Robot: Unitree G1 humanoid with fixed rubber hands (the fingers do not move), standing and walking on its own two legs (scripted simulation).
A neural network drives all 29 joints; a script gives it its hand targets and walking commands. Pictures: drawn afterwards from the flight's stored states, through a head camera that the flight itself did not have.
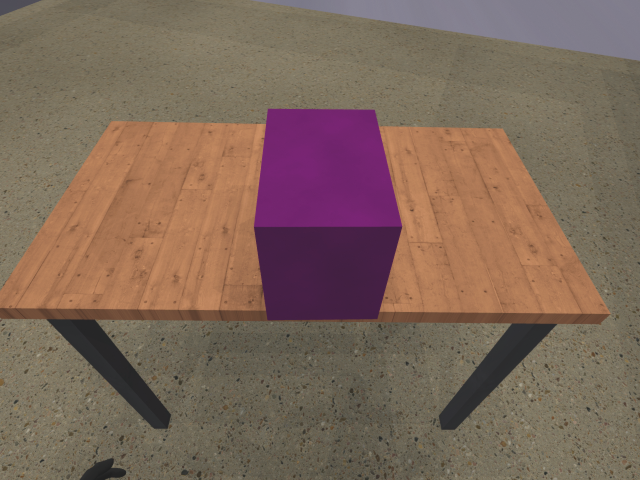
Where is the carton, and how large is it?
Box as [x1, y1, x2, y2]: [254, 109, 401, 319]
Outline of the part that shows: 268,109 254,222 254,230 267,319 376,318 401,229 401,223 374,110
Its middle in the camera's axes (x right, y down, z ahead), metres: +0.01 -0.04 +0.59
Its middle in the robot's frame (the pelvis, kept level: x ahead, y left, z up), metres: +0.49 +0.00 +0.06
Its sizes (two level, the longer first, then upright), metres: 0.254 0.167 0.204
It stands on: a table, 0.72 m high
